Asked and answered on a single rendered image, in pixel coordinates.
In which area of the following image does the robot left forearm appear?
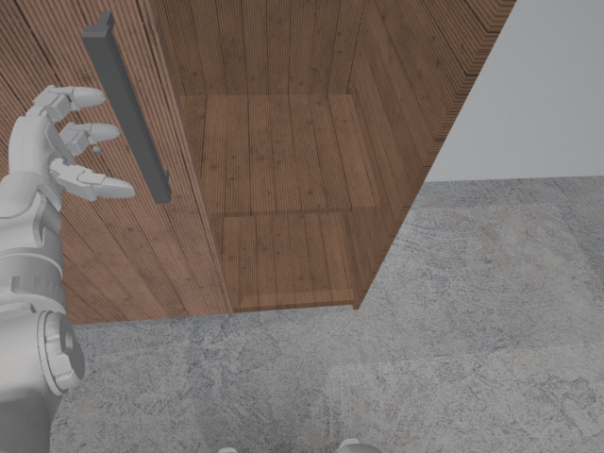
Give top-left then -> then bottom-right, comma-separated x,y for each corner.
0,173 -> 66,322

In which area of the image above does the wardrobe door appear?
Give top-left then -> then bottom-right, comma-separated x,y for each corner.
0,0 -> 233,325

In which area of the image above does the robot right shin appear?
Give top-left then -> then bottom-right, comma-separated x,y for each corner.
336,439 -> 360,452

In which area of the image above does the handle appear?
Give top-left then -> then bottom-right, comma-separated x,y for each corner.
81,11 -> 172,204

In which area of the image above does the robot left hand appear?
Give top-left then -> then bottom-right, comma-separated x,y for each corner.
8,85 -> 135,201

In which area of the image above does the robot left upper arm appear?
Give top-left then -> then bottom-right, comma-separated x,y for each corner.
0,310 -> 85,453

